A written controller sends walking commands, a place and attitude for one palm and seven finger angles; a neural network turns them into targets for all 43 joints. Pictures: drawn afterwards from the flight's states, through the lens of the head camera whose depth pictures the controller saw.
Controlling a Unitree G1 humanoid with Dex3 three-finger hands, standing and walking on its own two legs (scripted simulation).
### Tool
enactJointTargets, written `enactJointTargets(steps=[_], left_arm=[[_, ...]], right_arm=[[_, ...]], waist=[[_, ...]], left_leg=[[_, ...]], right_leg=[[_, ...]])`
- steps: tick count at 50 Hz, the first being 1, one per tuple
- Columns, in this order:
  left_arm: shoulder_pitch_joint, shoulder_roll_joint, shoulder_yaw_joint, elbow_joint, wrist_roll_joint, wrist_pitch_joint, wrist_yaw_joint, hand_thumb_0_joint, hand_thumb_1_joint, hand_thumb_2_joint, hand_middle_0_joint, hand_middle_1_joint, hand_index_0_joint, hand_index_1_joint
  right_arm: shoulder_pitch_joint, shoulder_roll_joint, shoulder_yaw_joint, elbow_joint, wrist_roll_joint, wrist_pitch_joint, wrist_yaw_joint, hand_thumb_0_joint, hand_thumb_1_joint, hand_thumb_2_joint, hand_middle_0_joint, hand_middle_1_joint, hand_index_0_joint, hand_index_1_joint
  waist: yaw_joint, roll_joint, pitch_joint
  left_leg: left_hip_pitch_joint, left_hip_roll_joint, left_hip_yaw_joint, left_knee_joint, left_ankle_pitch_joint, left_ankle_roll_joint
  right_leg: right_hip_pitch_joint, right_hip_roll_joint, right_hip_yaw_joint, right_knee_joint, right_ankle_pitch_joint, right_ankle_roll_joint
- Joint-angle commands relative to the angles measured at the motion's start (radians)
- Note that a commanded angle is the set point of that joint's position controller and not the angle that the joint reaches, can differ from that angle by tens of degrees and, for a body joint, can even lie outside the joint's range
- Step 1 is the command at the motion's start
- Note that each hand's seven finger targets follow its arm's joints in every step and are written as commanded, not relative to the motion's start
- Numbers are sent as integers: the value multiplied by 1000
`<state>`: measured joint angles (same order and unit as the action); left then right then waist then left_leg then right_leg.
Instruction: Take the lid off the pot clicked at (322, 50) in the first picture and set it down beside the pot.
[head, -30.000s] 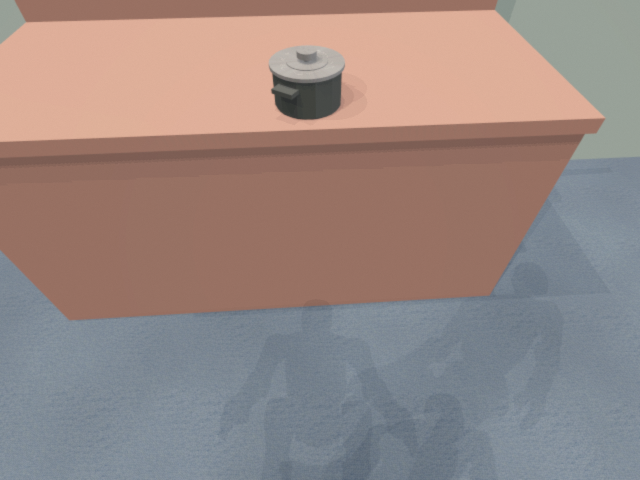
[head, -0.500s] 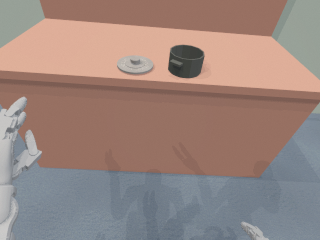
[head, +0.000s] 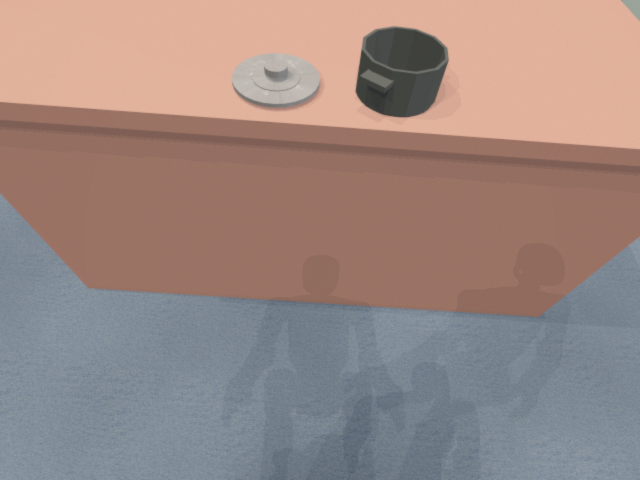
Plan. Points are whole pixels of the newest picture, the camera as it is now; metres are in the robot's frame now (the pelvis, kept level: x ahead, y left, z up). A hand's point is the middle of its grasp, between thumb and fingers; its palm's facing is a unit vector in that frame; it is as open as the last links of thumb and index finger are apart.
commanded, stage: stop stepping back and stand still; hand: left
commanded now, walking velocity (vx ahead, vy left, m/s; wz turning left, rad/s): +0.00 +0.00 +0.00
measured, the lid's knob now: (275, 68) +0.78 +0.11 +0.05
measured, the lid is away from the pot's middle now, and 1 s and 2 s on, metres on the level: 0.23 0.23 0.23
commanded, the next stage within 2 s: let the arm hang, fingers relaxed in 0.36 s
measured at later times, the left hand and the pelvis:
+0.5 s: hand out of the picture +0.11 +0.16 -0.17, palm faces +0.00 -0.98 -0.19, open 7.4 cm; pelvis +0.03 -0.01 +0.01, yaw -2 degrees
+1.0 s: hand out of the picture +0.01 +0.14 -0.17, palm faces +0.02 -0.98 -0.18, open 7.3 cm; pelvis +0.01 -0.02 +0.01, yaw -1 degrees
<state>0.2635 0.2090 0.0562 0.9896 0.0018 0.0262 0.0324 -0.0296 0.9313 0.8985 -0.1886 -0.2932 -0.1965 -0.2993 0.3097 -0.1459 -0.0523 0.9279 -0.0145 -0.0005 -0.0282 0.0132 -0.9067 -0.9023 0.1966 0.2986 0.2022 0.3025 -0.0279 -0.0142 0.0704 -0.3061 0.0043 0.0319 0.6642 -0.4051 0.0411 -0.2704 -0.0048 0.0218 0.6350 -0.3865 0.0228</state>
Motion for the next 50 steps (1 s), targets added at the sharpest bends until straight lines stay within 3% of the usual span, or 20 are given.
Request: enactJointTargets(steps=[1, 2, 3, 5, 8, 11, 16, 18, 19, 24, 28, 34, 41, 50], left_arm=[[-31, 40, -18, -40, -9, -28, 2, 0, 900, 900, -200, -300, -200, -300], [-28, 36, -19, -28, -7, -26, 2, 0, 900, 900, -200, -300, -200, -300], [-1, 30, -19, -7, -2, -28, 5, 0, 900, 900, -200, -300, -200, -300], [20, 48, -17, 15, 5, -34, 13, 0, 900, 900, -200, -300, -200, -300], [21, 67, -9, 14, 6, -36, 19, 0, 900, 900, -200, -300, -200, -300], [7, 67, -4, 9, 5, -32, 21, 0, 900, 900, -200, -300, -200, -300], [-20, 51, -4, 3, 7, -24, 16, 0, 900, 900, -200, -300, -200, -300], [-20, 54, 0, 2, 6, -25, 16, 0, 900, 900, -200, -300, -200, -300], [-14, 53, 2, 4, 5, -26, 17, 0, 900, 900, -200, -300, -200, -300], [-1, 50, 4, 11, 5, -29, 18, 0, 900, 900, -200, -300, -200, -300], [-5, 42, 2, 15, 3, -28, 19, 0, 900, 900, -200, -300, -200, -300], [21, 29, -7, 41, 2, -32, 21, 0, 900, 900, -200, -300, -200, -300], [33, 18, -15, 72, 2, -34, 20, 0, 900, 900, -200, -300, -200, -300], [66, 1, -25, 109, 5, -39, 20, 0, 900, 900, -200, -300, -200, -300]], right_arm=[[135, -124, -18, 29, 4, -9, -28, 0, -900, -900, 200, 300, 200, 300], [113, -119, -20, 32, 5, -7, -27, 0, -900, -900, 200, 300, 200, 300], [86, -115, -22, 35, 9, -6, -28, 0, -900, -900, 200, 300, 200, 300], [59, -93, -23, 35, 13, -5, -23, 0, -900, -900, 200, 300, 200, 300], [68, -92, -24, 47, 8, -6, -20, 0, -900, -900, 200, 300, 200, 300], [63, -95, -26, 57, 6, -2, -22, 0, -900, -900, 200, 300, 200, 300], [60, -86, -23, 74, 1, 3, -23, 0, -900, -900, 200, 300, 200, 300], [71, -87, -23, 80, 1, 0, -25, 0, -900, -900, 200, 300, 200, 300], [72, -89, -22, 81, 2, 0, -26, 0, -900, -900, 200, 300, 200, 300], [74, -77, -21, 89, 3, 1, -26, 0, -900, -900, 200, 300, 200, 300], [91, -67, -18, 104, 3, 1, -28, 0, -900, -900, 200, 300, 200, 300], [94, -50, -15, 123, 7, 4, -27, 0, -900, -900, 200, 300, 200, 300], [99, -34, -10, 147, 9, 6, -24, 0, -900, -900, 200, 300, 200, 300], [89, -24, -7, 163, 13, 2, -25, 0, -900, -900, 200, 300, 200, 300]], waist=[[-17, 201, -119], [-6, 146, -112], [8, 76, -120], [8, -9, -104], [5, 1, -152], [4, 22, -133], [5, 61, -48], [4, 71, -73], [8, 46, -84], [10, 30, -71], [7, 42, -57], [9, -3, -33], [6, 11, 1], [9, 18, 8]], left_leg=[[330, 223, -163, -162, 1165, 88], [303, 198, -132, -164, 1058, 65], [267, 163, -100, -148, 940, 40], [204, 111, -53, -142, 717, 5], [223, 98, -20, -121, 741, 0], [240, 103, -22, -120, 768, 3], [224, 112, -34, -163, 686, 9], [237, 113, -34, -155, 746, 11], [236, 111, -32, -147, 757, 9], [206, 100, -16, -148, 641, -2], [207, 104, -22, -167, 627, 0], [193, 99, -21, -184, 526, -2], [186, 102, -25, -225, 414, 2], [196, 101, -33, -241, 393, 4]], right_leg=[[-48, -12, -46, -42, 37, -21], [3, -14, -48, -100, 98, -24], [75, -26, -40, -152, 277, -33], [137, -78, 6, -149, 542, -68], [182, -100, -3, -108, 681, -74], [158, -93, -15, -95, 649, -72], [108, -79, -18, -119, 513, -72], [129, -76, -23, -111, 529, -69], [144, -78, -21, -112, 552, -70], [168, -95, 1, -140, 602, -80], [159, -87, -2, -153, 561, -77], [161, -94, 13, -199, 550, -76], [130, -86, 18, -245, 428, -67], [108, -83, 19, -265, 391, -60]])
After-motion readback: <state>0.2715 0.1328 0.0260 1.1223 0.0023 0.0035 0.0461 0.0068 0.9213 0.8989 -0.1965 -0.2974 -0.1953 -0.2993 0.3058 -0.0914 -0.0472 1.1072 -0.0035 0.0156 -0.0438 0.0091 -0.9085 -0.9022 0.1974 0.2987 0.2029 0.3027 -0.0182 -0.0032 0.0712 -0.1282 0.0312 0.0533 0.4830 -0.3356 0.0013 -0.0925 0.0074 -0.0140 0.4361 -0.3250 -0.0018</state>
